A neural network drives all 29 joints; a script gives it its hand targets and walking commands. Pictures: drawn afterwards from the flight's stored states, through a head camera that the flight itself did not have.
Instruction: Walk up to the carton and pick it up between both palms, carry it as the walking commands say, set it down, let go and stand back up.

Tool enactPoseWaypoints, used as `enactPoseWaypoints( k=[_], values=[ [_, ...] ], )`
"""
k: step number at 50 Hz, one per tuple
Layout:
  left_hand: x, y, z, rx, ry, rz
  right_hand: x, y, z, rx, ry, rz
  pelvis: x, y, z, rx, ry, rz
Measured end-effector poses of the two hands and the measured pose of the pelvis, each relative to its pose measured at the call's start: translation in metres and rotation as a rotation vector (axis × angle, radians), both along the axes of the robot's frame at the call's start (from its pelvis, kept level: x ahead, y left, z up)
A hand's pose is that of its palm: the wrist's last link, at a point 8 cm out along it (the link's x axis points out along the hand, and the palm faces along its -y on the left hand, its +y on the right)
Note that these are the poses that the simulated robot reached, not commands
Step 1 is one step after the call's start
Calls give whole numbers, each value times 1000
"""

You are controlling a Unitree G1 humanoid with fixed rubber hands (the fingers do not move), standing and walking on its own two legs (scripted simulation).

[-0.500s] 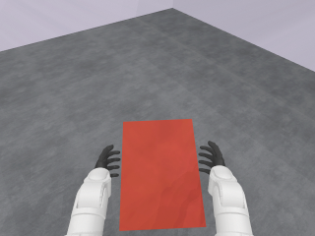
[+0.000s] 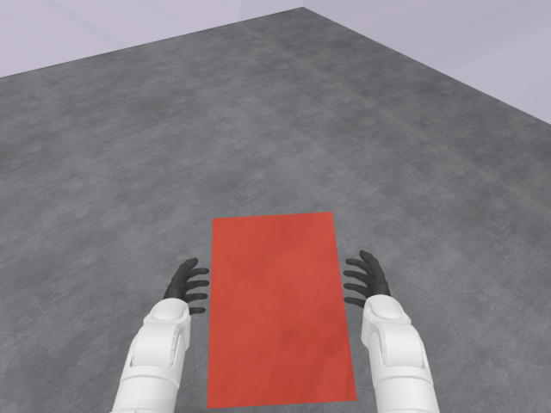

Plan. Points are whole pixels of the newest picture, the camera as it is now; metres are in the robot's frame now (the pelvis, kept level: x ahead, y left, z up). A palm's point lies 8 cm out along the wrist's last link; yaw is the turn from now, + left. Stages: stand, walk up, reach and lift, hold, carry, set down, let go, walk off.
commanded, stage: carry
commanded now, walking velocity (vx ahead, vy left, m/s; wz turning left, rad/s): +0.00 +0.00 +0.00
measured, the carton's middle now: (277, 305) +0.32 +0.00 -0.10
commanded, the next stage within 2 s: hold in 1.48 s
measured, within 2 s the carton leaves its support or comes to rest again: neither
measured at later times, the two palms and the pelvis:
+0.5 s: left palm (166, 329) +0.22 +0.15 +0.03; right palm (389, 328) +0.23 -0.15 +0.05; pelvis -0.06 +0.01 +0.00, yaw +0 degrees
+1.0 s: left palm (163, 352) +0.19 +0.15 +0.03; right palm (391, 350) +0.20 -0.15 +0.04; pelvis -0.09 +0.00 +0.00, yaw +2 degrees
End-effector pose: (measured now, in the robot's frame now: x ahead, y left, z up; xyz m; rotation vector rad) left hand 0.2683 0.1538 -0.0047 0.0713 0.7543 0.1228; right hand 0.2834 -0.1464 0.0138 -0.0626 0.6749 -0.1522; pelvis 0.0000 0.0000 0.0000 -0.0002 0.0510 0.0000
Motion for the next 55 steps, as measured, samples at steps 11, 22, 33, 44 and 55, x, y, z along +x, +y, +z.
enactPoseWaypoints(
  k=[11, 22, 33, 44, 55],
  values=[
    [-15, -3, 20, 10, -27, 10, -18, 1, 19, -14, -37, -41, -23, 7, 1, 7, -25, -5],
    [-40, -4, 34, 16, -14, -4, -47, 0, 32, -22, -20, -47, -52, 9, 4, 8, -61, 5],
    [-64, -2, 33, 35, 4, 29, -67, 4, 31, -37, 1, -28, -75, 6, 4, 9, -72, 18],
    [-74, -5, 34, 52, 7, 53, -76, 4, 28, -34, 8, -43, -89, 2, 5, 8, -72, 26],
    [-79, -9, 32, 56, 11, 51, -82, -1, 24, -25, 16, -49, -94, -1, 5, 8, -69, 30]
  ],
)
